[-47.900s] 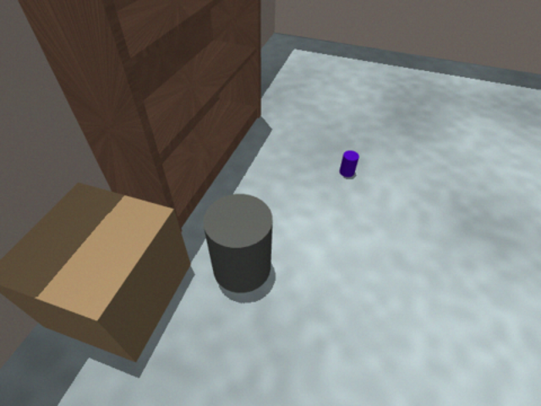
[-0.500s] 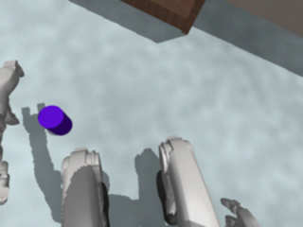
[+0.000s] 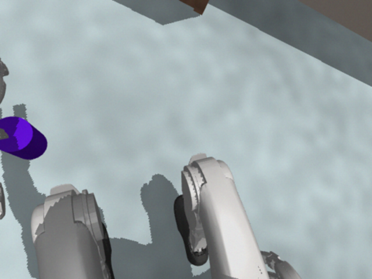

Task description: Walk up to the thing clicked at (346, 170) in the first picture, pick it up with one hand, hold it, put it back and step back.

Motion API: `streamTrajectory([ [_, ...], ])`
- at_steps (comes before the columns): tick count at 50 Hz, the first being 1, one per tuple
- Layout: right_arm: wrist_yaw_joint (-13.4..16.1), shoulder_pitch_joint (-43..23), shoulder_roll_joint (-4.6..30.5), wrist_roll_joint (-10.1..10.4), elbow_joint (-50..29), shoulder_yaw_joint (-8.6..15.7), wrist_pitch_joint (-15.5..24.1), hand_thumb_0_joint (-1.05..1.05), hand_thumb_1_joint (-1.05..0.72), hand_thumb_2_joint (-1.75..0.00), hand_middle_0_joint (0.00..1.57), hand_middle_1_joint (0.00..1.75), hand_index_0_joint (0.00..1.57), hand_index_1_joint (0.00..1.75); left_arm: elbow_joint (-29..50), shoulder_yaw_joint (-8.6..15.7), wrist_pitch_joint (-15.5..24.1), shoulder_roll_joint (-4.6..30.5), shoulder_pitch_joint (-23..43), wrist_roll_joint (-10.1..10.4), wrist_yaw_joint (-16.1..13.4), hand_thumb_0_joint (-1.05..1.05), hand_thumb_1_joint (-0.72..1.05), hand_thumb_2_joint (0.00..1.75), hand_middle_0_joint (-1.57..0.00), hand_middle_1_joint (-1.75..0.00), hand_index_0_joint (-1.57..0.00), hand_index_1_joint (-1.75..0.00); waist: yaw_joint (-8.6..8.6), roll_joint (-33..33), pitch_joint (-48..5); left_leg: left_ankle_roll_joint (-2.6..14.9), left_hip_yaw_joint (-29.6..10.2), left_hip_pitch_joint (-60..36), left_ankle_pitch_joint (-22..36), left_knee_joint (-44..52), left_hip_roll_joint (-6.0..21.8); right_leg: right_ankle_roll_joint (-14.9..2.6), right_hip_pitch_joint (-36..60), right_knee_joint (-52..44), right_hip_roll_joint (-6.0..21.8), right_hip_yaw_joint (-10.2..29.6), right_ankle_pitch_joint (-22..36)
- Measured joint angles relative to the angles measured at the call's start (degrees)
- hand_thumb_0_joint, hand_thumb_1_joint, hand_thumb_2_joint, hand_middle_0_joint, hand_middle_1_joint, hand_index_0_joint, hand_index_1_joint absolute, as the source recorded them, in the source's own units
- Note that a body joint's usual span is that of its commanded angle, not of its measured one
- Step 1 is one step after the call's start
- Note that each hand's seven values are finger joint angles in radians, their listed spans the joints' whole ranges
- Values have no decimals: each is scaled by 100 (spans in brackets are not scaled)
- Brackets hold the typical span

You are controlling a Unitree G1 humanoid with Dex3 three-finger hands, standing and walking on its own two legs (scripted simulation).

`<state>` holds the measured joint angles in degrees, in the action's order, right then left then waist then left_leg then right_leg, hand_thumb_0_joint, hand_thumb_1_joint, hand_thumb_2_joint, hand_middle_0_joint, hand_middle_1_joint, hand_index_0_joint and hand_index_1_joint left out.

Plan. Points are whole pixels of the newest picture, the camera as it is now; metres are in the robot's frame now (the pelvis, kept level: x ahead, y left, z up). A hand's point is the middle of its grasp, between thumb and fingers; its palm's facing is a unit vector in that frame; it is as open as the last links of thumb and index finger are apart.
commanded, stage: home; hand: left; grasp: from above
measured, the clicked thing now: (22, 139) +0.46 +0.27 -0.27
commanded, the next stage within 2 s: none
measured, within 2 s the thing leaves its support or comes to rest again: neither
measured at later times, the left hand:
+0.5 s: hand out of the picture +0.40 +0.29 +0.02, palm faces -0.30 -0.52 -0.80, open 9.2 cm
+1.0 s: hand out of the picture +0.27 +0.22 +0.23, palm faces +0.06 -0.94 -0.33, open 7.4 cm
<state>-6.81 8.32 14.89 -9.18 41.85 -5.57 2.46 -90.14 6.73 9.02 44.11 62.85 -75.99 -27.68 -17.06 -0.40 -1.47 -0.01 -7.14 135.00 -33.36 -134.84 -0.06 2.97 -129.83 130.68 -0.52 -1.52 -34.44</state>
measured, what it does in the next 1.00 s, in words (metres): rises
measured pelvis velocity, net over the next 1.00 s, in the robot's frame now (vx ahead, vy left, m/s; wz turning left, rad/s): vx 0.06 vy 0.00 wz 0.10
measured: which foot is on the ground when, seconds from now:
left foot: down 0.00-1.00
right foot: down 0.00-1.00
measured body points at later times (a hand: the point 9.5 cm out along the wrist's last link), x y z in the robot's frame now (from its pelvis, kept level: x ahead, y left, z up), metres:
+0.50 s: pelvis +0.03 +0.00 +0.13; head +0.22 +0.06 +0.53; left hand +0.41 +0.31 +0.06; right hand +0.17 -0.27 +0.02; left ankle +0.10 +0.13 -0.30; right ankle +0.12 -0.14 -0.30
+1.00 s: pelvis +0.06 +0.00 +0.31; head +0.15 +0.03 +0.75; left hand +0.27 +0.27 +0.25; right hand +0.26 -0.21 +0.22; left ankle +0.10 +0.13 -0.30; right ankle +0.12 -0.14 -0.30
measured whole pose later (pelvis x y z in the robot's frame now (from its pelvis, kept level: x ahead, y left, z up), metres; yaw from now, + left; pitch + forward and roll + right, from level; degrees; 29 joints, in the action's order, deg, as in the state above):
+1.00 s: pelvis +0.06 +0.00 +0.31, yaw +6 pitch +20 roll -4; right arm 5.1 10.5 10.7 2.3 30.8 -2.9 5.6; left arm -5.2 2.1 -20.9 16.6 -11.8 -2.8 -4.3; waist -3.9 1.9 -10.3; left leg -0.9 -4.2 67.1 -31.7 -78.4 2.1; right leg 1.8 -63.5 74.6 0.7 -2.6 -31.2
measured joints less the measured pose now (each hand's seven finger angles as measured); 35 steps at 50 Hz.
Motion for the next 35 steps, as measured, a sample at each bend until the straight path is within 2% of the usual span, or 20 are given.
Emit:
streamTrajectory([
  [4, -22, 215, -64, 62, 88, 6, 20, 0, -90, -89, 20, 30, 20, 30, 344, 109, -220, 99, -213, 404, 369, 0, -44, 94, -17, -94, -17, -94, 80, 189, -46, 10, 8, -2, -132, -40, 47, 57, -29, 27, -39, 18, -83],
  [8, -39, 411, -117, 186, 111, 101, -61, 1, -90, -89, 20, 30, 20, 30, 977, 104, -263, 56, -572, 822, 1014, 0, -36, 91, -20, -87, -20, -86, 287, 325, -167, 13, 35, -223, -332, 82, 94, 107, 153, -96, -50, 36, -236],
  [10, -45, 492, -121, 267, 72, 176, -109, 1, -90, -89, 20, 30, 20, 30, 1394, 9, -265, -19, -806, 1099, 1313, 0, -31, 89, -22, -80, -20, -80, 409, 366, -252, 11, 51, -385, -425, 199, 104, 112, 307, -209, -37, 39, -321],
  [12, -48, 544, -105, 357, 23, 265, -171, 1, -89, -89, 20, 30, 20, 30, 1899, -81, -279, -166, -1116, 1407, 1629, 0, -24, 87, -22, -73, -21, -73, 540, 391, -344, 10, 69, -582, -505, 357, 109, 105, 500, -362, -15, 39, -400],
  [14, -43, 583, -65, 454, -80, 371, -256, 1, -89, -89, 20, 30, 20, 30, 2597, -59, -273, -365, -1569, 1770, 1928, 0, -15, 84, -22, -65, -21, -65, 678, 416, -453, 6, 76, -801, -568, 552, 111, 91, 724, -562, 7, 23, -461],
  [18, 34, 531, 68, 620, -346, 539, -407, 1, -90, -89, 20, 30, 20, 30, 4096, -81, -417, -786, -2615, 2619, 2338, 0, 8, 79, -21, -49, -20, -50, 918, 384, -635, -2, 93, -1341, -616, 1056, 127, 53, 1260, -1075, 41, -10, -494],
  [21, 130, 370, 154, 728, -502, 673, -486, 1, -90, -89, 20, 30, 20, 30, 4978, -97, -597, -1081, -3255, 3189, 2502, 0, 28, 80, -21, -41, -20, -41, 1085, 300, -756, -12, 100, -1770, -574, 1491, 141, 20, 1681, -1510, 56, -40, -442],
  [27, 332, -111, 214, 888, -735, 843, -470, 1, -90, -90, 20, 30, 20, 30, 5958, -250, -1148, -1487, -4225, 4047, 2605, 0, 64, 85, -21, -33, -21, -33, 1290, 158, -927, -29, 138, -2716, -422, 2358, 147, -24, 2611, -2354, 96, -68, -294],
  [35, 605, -483, 8, 1050, -984, 691, -141, 1, -90, -90, 20, 30, 20, 30, 6969, -522, -1932, -1969, -5545, 5325, 2628, 0, 84, 88, -21, -30, -21, -30, 1412, 131, -1010, -49, 212, -4129, -231, 3492, 161, -63, 3987, -3448, 128, -70, -104],
])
